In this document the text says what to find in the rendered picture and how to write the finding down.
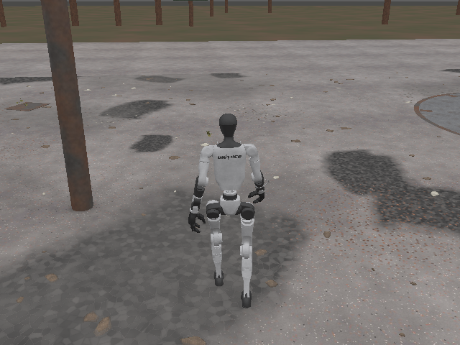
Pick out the right robot upper arm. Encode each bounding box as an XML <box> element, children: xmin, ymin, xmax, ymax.
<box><xmin>244</xmin><ymin>144</ymin><xmax>262</xmax><ymax>182</ymax></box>

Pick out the right robot forearm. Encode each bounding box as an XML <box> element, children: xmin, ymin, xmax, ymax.
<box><xmin>254</xmin><ymin>171</ymin><xmax>265</xmax><ymax>194</ymax></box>

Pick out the robot left hand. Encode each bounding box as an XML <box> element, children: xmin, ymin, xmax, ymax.
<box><xmin>188</xmin><ymin>212</ymin><xmax>206</xmax><ymax>233</ymax></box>

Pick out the left robot upper arm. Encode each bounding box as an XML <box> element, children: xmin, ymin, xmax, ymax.
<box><xmin>198</xmin><ymin>145</ymin><xmax>214</xmax><ymax>187</ymax></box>

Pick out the left robot forearm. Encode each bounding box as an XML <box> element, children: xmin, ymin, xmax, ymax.
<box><xmin>190</xmin><ymin>176</ymin><xmax>205</xmax><ymax>213</ymax></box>

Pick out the robot right hand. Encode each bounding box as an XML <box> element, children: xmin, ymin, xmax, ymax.
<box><xmin>248</xmin><ymin>190</ymin><xmax>265</xmax><ymax>203</ymax></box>

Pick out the robot head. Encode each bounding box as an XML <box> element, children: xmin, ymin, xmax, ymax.
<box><xmin>217</xmin><ymin>114</ymin><xmax>242</xmax><ymax>148</ymax></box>

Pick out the right robot foot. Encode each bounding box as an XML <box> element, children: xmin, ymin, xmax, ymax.
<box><xmin>241</xmin><ymin>291</ymin><xmax>252</xmax><ymax>308</ymax></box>

